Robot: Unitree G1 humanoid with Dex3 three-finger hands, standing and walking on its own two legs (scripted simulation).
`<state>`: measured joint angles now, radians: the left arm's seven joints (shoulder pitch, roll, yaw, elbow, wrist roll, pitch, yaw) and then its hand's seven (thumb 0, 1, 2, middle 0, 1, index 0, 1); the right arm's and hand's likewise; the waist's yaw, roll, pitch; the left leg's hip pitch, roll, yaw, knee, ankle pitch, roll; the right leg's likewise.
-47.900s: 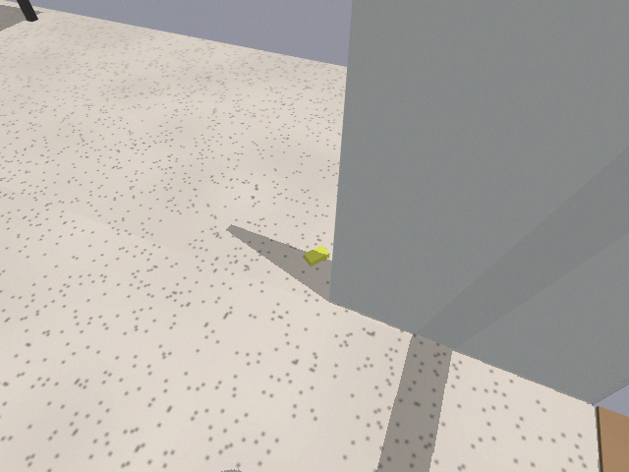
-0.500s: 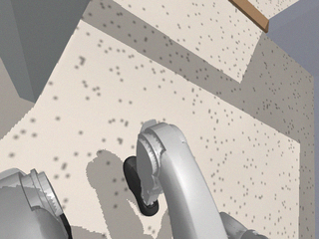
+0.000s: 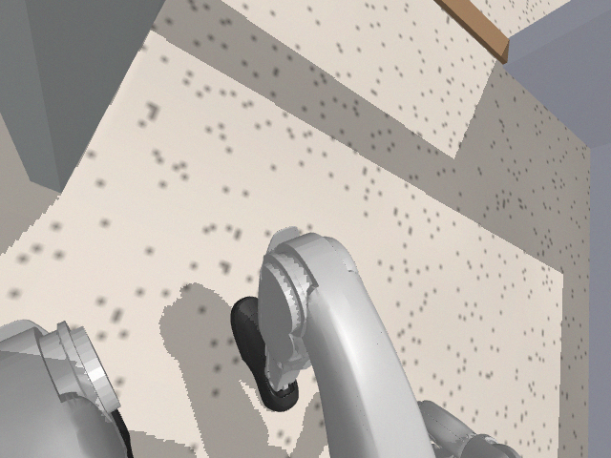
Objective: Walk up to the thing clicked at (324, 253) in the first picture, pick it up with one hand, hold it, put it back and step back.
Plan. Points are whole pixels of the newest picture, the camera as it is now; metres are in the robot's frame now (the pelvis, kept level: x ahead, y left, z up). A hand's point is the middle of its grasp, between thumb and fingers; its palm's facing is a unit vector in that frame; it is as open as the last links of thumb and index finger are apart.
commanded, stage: open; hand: left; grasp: from above
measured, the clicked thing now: out of the picture +0.41 +0.33 -0.29
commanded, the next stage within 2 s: withdraw in 0.02 s
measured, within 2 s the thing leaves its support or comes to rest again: neither
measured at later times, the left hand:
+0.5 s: hand out of the picture +0.45 +0.37 -0.15, palm faces -0.29 -0.11 -0.95, open 13.9 cm
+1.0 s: hand out of the picture +0.43 +0.36 -0.12, palm faces -0.40 -0.10 -0.91, open 13.9 cm
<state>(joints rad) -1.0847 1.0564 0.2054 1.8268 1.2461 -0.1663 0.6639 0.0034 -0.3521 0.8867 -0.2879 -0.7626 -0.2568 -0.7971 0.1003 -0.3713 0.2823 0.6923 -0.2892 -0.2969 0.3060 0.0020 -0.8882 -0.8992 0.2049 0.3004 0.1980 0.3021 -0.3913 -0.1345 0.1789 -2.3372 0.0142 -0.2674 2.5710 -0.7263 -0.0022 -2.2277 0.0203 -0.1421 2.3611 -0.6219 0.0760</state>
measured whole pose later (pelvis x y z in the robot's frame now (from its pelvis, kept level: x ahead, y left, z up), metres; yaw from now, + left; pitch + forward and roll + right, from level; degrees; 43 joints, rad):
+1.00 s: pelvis -0.01 -0.01 +0.02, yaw +6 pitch +31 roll -10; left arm -1.02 0.87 0.06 1.43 1.31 -0.34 0.33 0.00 -0.49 1.01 -0.10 -1.01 -0.10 -1.01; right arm 0.13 -0.32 0.11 0.69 -0.16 -0.02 0.13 0.00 -0.90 -0.90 0.20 0.30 0.20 0.30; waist -0.25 -0.05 0.00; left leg -2.32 -0.01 -0.17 2.43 -0.66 -0.01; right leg -2.23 -0.03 -0.07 2.30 -0.61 0.05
